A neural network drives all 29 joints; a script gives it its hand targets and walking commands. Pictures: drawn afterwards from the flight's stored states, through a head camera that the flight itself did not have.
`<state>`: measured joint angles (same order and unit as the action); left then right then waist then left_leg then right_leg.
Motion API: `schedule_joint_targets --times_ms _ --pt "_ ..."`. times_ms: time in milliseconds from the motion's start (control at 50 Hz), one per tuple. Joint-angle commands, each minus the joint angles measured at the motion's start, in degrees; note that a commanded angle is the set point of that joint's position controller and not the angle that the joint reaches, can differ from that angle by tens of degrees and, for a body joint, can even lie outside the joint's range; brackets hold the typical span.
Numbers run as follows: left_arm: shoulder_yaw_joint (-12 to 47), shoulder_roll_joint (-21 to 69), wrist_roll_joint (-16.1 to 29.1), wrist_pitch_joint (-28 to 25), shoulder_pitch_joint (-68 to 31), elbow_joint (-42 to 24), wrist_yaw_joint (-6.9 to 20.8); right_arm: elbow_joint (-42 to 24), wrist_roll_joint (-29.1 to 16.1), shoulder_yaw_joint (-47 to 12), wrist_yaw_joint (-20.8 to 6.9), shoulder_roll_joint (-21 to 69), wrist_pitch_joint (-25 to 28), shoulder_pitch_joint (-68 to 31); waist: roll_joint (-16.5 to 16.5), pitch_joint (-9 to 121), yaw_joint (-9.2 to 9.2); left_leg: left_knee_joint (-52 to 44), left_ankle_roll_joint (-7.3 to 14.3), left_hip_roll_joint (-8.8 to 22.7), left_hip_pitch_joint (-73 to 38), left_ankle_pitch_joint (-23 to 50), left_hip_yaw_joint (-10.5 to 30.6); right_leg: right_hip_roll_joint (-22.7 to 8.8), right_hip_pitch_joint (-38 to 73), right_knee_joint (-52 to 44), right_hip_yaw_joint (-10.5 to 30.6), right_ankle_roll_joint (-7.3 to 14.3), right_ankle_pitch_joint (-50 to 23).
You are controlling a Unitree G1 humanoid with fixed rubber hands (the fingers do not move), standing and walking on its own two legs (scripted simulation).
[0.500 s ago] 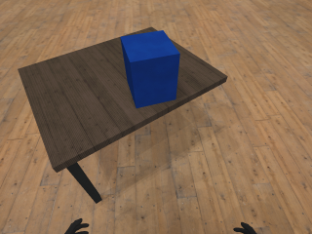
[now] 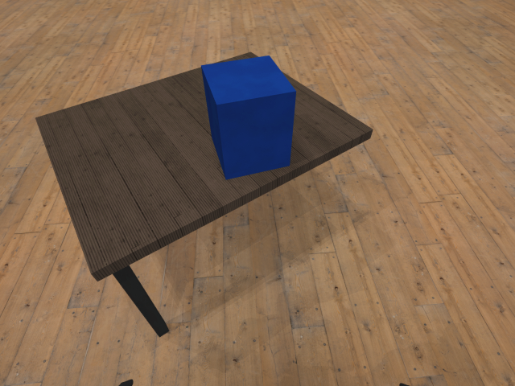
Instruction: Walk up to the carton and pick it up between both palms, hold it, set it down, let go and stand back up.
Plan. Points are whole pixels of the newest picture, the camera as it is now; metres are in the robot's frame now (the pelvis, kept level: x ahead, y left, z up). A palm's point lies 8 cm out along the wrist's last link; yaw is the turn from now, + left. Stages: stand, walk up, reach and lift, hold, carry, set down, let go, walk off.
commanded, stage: stand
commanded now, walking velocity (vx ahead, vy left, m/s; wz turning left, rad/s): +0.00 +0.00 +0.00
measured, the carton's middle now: (247, 117) +0.81 +0.08 -0.05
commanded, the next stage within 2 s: walk up in 1.08 s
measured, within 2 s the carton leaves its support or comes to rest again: neither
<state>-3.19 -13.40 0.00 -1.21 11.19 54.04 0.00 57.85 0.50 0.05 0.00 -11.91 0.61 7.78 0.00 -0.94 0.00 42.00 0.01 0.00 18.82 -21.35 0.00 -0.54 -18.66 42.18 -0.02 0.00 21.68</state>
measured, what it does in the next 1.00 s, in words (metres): stands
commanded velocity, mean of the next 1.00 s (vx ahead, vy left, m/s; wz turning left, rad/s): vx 0.00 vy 0.00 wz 0.00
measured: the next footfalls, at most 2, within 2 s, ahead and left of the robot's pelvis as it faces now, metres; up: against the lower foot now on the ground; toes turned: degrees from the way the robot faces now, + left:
right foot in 1.60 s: +0.07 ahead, -0.22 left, +0.00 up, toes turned +7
left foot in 1.90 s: +0.08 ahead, +0.02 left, +0.00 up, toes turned +15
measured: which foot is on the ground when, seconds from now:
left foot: down 0.00-1.00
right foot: down 0.00-1.00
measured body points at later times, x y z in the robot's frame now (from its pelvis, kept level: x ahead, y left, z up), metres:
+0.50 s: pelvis -0.02 -0.01 +0.00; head -0.03 -0.01 +0.45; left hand +0.06 +0.26 -0.13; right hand +0.08 -0.25 -0.14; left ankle +0.01 +0.12 -0.71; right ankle +0.01 -0.12 -0.71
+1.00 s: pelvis -0.02 -0.01 +0.00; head -0.02 -0.01 +0.45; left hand +0.06 +0.26 -0.13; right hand +0.08 -0.25 -0.14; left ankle +0.01 +0.12 -0.71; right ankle +0.01 -0.12 -0.71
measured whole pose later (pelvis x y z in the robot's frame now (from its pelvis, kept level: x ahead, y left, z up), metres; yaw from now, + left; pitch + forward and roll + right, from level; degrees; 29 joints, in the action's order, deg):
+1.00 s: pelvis -0.02 -0.01 +0.00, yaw +0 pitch -3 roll +1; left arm -3.2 -13.5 0.0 -1.3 11.2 57.1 0.0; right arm 61.5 0.5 0.0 0.0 -12.2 0.6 5.4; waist 0.0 -2.3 0.0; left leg 40.9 -0.1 0.0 18.3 -19.5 0.0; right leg -0.6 -18.7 42.2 0.0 0.0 20.4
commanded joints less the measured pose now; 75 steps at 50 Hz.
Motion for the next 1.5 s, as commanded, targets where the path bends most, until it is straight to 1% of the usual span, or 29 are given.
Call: schedule_joint_targets --times_ms 0,40,60,160,200,280,340,400,500,560,640,660,700,740,760,880,900,1100,1240,1260,1280,1300,1320,1340,1360,1400,1420,1460,1480 --pt "-2.1 -14.8 -0.9 -1.9 -4.8 -2.0 -1.2 -3.3 0.6 4.1 1.1 -16.5 2.4 -4.0 0.4 -1.4 0.0 -13.7 4.1 5.7 -0.9 9.1 7.6 -5.2 1.3 -13.2 7.7 4.3 -9.4" --pt "-2.1 -14.7 -0.9 -1.9 -4.4 -1.5 -1.1 -3.1 0.6 4.1 1.0 -16.7 2.4 -4.1 0.5 -1.1 0.13 -13.9 4.2 5.8 -0.9 8.6 7.9 -5.2 1.5 -13.4 7.8 4.4 -9.1" --pt "-2.0 -14.8 -0.9 -2.0 -4.7 -1.4 -1.1 -2.8 0.5 4.1 1.0 -16.5 2.4 -4.1 0.0 -1.5 -0.03 -14.0 4.0 5.7 -0.8 8.3 7.7 -5.4 1.4 -13.8 7.9 4.3 -8.8" --pt "-2.1 -15.0 -0.9 -1.9 -4.8 -0.7 -1.2 -2.0 0.6 4.1 1.0 -16.6 2.3 -4.2 0.3 -1.9 -0.1 -14.3 3.8 5.4 -0.7 7.1 7.6 -5.6 1.2 -14.7 8.5 4.4 -7.7" --pt "-2.0 -14.9 -0.9 -2.0 -5.0 -0.5 -1.1 -1.6 0.5 4.1 0.9 -16.5 2.3 -4.2 -0.3 -2.6 -0.28 -14.7 3.8 5.5 -0.5 6.3 7.9 -5.6 0.8 -15.1 8.6 4.3 -6.7" --pt "-2.1 -15.2 -1.0 -1.9 -5.2 -0.2 -1.1 -1.5 0.5 4.0 0.8 -16.5 2.2 -4.9 0.1 -3.3 -0.22 -15.5 3.7 5.4 0.0 3.7 8.0 -5.6 0.2 -15.9 8.9 4.2 -4.2" --pt "-2.0 -15.2 -1.0 -2.0 -5.0 0.1 -1.0 -1.1 0.5 4.2 0.8 -16.8 2.2 -4.7 -0.6 -4.1 -0.25 -15.9 3.7 5.3 0.5 1.7 8.1 -5.5 -0.2 -16.6 9.1 4.2 -2.6" --pt "-2.0 -15.2 -1.1 -2.0 -5.1 0.2 -1.0 -1.0 0.5 4.1 0.7 -16.6 2.2 -4.8 -0.7 -4.8 -0.3 -15.9 3.7 5.0 0.6 1.5 7.9 -5.8 -0.7 -17.3 9.6 4.3 -1.2" --pt "-2.1 -15.3 -0.9 -1.9 -5.2 0.4 -1.1 -0.9 0.5 4.0 0.7 -16.6 2.3 -5.0 -0.4 -3.8 -0.29 -15.8 3.7 5.2 0.2 2.8 8.2 -5.7 0.3 -16.7 9.3 4.2 -3.9" --pt "-2.0 -15.2 -0.8 -2.1 -5.4 0.5 -1.1 -0.7 0.3 3.9 0.8 -16.6 2.2 -4.9 -1.2 -3.1 -0.41 -14.9 3.7 5.0 -0.6 5.4 7.5 -6.1 0.6 -16.5 9.5 4.2 -5.7" --pt "-2.1 -15.6 -0.8 -2.1 -5.5 0.6 -1.1 -0.4 0.3 3.7 0.8 -16.4 2.1 -5.0 -1.1 -2.3 -0.55 -14.2 3.6 5.2 -1.4 7.1 7.4 -6.1 0.8 -16.4 9.3 4.1 -7.1" --pt "-2.0 -15.5 -0.8 -2.1 -5.5 0.6 -1.1 -0.4 0.3 3.8 0.8 -16.5 2.1 -5.2 -1.2 -2.4 -0.34 -14.2 3.6 5.1 -1.3 7.2 7.3 -6.1 1.0 -16.4 9.3 4.1 -7.4" --pt "-1.9 -15.3 -0.7 -2.0 -5.4 0.8 -1.2 -0.3 0.3 3.8 0.8 -16.7 2.0 -5.2 -0.8 -2.7 -0.45 -14.4 3.7 5.1 -1.2 6.7 7.5 -6.2 0.7 -16.2 9.4 4.1 -7.2" --pt "-1.9 -15.3 -0.8 -2.0 -5.4 0.9 -1.2 -0.2 0.2 3.7 0.8 -16.6 2.1 -5.4 -1.2 -3.0 -0.38 -14.6 3.8 5.3 -1.0 6.6 7.7 -6.0 0.7 -16.3 9.2 4.1 -6.9" --pt "-2.0 -15.5 -0.7 -2.0 -5.4 0.8 -1.2 -0.2 0.2 3.7 0.8 -16.7 2.0 -5.7 -0.8 -2.5 -0.44 -14.5 3.7 5.3 -1.3 6.5 7.5 -6.0 0.7 -16.2 9.1 4.0 -7.0" --pt "-2.0 -15.4 -0.8 -1.9 -5.6 1.0 -1.1 0.0 0.2 3.6 0.7 -16.7 2.0 -6.0 -0.9 -3.0 -0.48 -15.0 3.7 5.4 -0.7 4.9 7.8 -6.0 0.7 -16.6 9.2 4.0 -5.7" --pt "-1.9 -15.2 -0.7 -1.9 -5.3 1.0 -1.1 0.1 0.2 3.6 0.8 -16.8 2.0 -6.0 -0.9 -3.3 -0.26 -15.1 3.8 5.3 -0.5 5.0 7.8 -5.9 0.7 -16.5 9.3 4.0 -5.8" --pt "-2.0 -15.6 -0.7 -1.9 -5.6 1.0 -1.1 0.1 0.2 3.5 0.7 -16.7 2.0 -7.3 -0.4 -2.5 -0.22 -15.3 3.7 5.6 -0.9 5.3 7.9 -5.8 1.4 -16.2 8.8 3.8 -6.8" --pt "-1.9 -15.5 -0.7 -2.0 -5.7 0.9 -1.0 0.3 0.2 3.6 0.7 -16.8 2.0 -7.2 -1.1 -2.7 -0.37 -14.6 3.6 5.4 -1.3 6.5 7.5 -6.1 1.1 -16.7 9.2 3.8 -7.7" --pt "-6.4 -21.2 -5.6 1.0 -9.6 -7.5 1.4 1.5 0.4 6.7 3.4 -25.3 3.0 10.7 -7.6 -4.6 -2.44 -19.0 6.5 10.1 1.6 -2.3 22.0 -1.7 -4.1 -2.6 1.4 4.3 6.1" --pt "-6.7 -18.9 -5.6 2.9 -12.5 -9.6 2.1 2.6 0.5 8.3 4.7 -29.5 3.4 15.6 0.0 -7.7 -4.8 -26.5 12.0 16.8 -6.2 -12.9 40.2 2.6 -18.3 11.6 0.7 2.4 12.4" --pt "-6.7 -18.2 -6.3 3.7 -13.5 -11.9 2.6 1.8 0.7 9.3 5.7 -31.7 4.2 16.5 1.6 -8.4 -4.98 -29.7 14.4 20.9 -9.5 -17.1 50.0 -0.5 -25.4 19.7 7.4 1.5 12.1" --pt "-6.9 -17.9 -6.2 4.0 -13.1 -12.8 3.0 0.4 0.7 9.3 6.6 -31.1 4.7 15.6 -0.1 -9.4 -3.88 -29.4 14.6 21.3 -10.0 -17.1 49.8 -2.0 -27.7 21.6 9.5 1.4 9.5" --pt "-7.2 -17.9 -5.9 4.0 -12.2 -13.3 3.4 -1.0 1.3 9.1 7.2 -30.2 5.1 14.4 -0.7 -9.6 -2.71 -27.4 14.2 20.0 -9.0 -14.9 47.6 -2.6 -28.2 22.4 10.3 1.6 7.5" --pt "-7.5 -18.0 -5.8 3.9 -10.8 -13.7 3.6 -2.4 1.8 9.1 7.5 -29.5 5.3 12.9 -0.4 -9.2 -2.05 -26.4 13.8 19.1 -7.3 -14.9 45.2 -2.9 -27.2 22.7 10.3 1.8 6.3" --pt "-8.4 -18.7 -6.0 4.1 -8.1 -14.8 4.4 -5.1 2.2 9.1 7.8 -29.1 5.6 10.9 2.0 -7.4 -0.86 -24.8 13.6 17.9 -3.0 -12.9 41.3 -2.9 -22.3 22.8 9.6 1.4 6.4" --pt "-8.7 -18.7 -6.0 4.1 -7.5 -15.6 4.7 -6.2 2.5 9.2 7.7 -29.5 5.6 10.6 4.1 -7.0 -0.26 -23.7 13.7 17.4 -1.3 -12.2 40.1 -3.0 -20.6 22.3 9.4 1.3 7.4" --pt "-9.0 -18.9 -5.7 4.3 -7.9 -17.1 5.0 -7.6 3.0 9.7 8.0 -30.7 5.8 10.9 7.4 -7.8 0.21 -21.6 14.7 17.9 1.7 -9.3 38.7 -3.7 -18.6 18.6 9.4 1.6 9.6" --pt "-9.1 -19.2 -5.4 4.3 -7.6 -17.5 5.1 -8.4 3.1 9.9 8.1 -31.3 5.9 10.9 8.9 -7.7 0.55 -19.9 15.3 18.3 2.7 -6.4 37.9 -4.1 -17.4 16.1 9.2 1.9 10.6"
